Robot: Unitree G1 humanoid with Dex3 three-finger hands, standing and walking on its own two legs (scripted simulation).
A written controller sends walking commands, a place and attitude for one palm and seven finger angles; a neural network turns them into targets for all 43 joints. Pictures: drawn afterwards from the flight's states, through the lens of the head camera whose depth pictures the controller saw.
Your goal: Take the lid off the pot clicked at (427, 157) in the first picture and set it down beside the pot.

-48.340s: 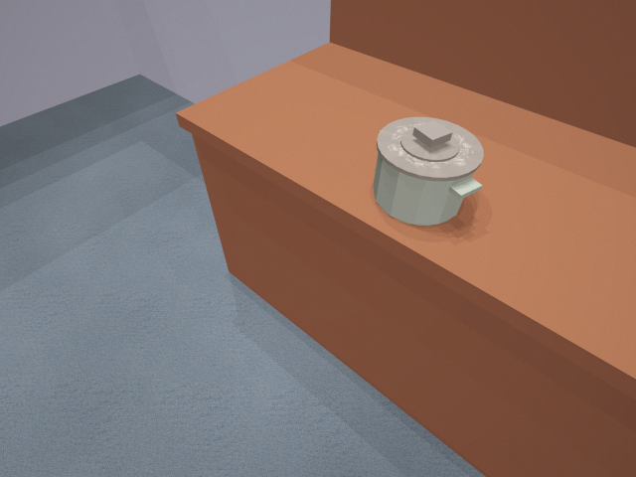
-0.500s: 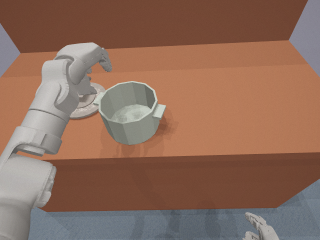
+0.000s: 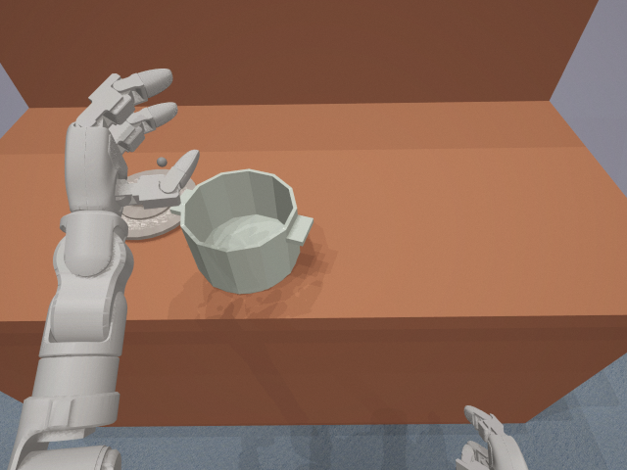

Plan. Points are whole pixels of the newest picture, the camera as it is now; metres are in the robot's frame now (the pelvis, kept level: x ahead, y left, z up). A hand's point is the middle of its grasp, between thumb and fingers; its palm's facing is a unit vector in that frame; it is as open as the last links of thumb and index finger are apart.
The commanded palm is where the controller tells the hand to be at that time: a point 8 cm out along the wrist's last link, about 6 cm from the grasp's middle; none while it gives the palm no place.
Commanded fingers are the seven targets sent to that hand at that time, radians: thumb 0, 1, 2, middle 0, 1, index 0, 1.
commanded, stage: draw the hand back to the body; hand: left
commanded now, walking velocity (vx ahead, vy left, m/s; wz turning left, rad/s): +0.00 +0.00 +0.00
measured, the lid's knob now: (143, 191) +0.58 +0.37 -0.02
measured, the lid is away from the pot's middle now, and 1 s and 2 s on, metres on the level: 0.24 0.24 0.24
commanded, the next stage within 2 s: come to a stop and stand still in 1.34 s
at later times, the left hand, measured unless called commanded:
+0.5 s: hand (114, 228) +0.27 +0.20 +0.23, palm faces +0.34 -0.91 -0.22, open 7.9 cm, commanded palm +0.23 +0.25 +0.22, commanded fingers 0.00 0.90 0.90 -0.20 -0.30 -0.20 -0.30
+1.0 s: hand (44, 321) +0.19 +0.23 +0.21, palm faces +0.42 -0.85 -0.31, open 7.4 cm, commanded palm +0.14 +0.28 +0.21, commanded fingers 0.00 0.90 0.90 -0.20 -0.30 -0.20 -0.30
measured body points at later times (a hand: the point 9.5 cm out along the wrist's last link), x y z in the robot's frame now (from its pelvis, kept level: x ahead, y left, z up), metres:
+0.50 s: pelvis +0.00 -0.01 +0.00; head +0.00 -0.03 +0.45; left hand +0.25 +0.25 +0.24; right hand +0.21 -0.22 -0.08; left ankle -0.02 +0.14 -0.74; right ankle -0.02 -0.14 -0.74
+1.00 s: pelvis -0.02 +0.00 +0.00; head -0.02 -0.01 +0.45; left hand +0.16 +0.27 +0.22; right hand +0.19 -0.21 -0.08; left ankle -0.02 +0.14 -0.74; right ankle -0.02 -0.13 -0.74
